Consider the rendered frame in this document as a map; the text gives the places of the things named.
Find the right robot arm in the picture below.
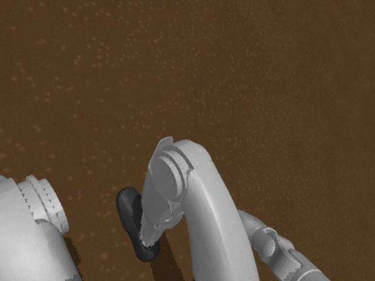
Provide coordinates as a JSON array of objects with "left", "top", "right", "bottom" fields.
[{"left": 251, "top": 227, "right": 330, "bottom": 281}]

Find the right robot hand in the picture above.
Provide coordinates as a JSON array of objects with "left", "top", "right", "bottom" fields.
[{"left": 237, "top": 209, "right": 267, "bottom": 244}]

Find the right robot foot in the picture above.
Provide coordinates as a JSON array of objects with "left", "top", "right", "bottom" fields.
[{"left": 116, "top": 187, "right": 160, "bottom": 261}]

